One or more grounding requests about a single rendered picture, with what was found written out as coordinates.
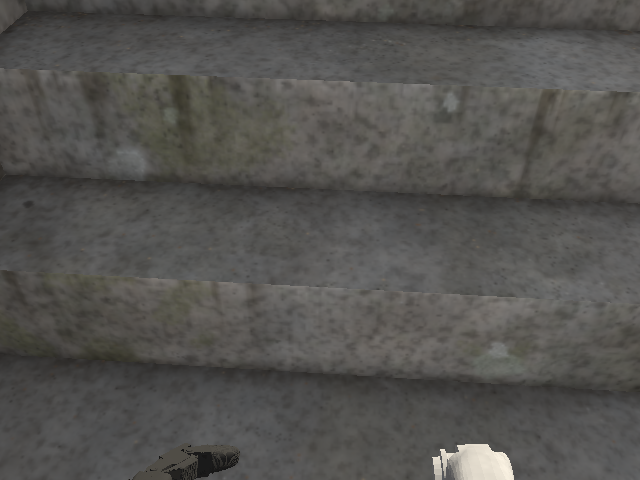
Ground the robot left hand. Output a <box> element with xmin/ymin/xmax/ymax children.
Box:
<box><xmin>128</xmin><ymin>443</ymin><xmax>240</xmax><ymax>480</ymax></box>

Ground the right robot shin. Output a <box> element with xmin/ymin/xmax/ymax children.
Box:
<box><xmin>497</xmin><ymin>452</ymin><xmax>514</xmax><ymax>477</ymax></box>

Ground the robot right thigh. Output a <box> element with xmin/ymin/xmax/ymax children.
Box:
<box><xmin>432</xmin><ymin>444</ymin><xmax>514</xmax><ymax>480</ymax></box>

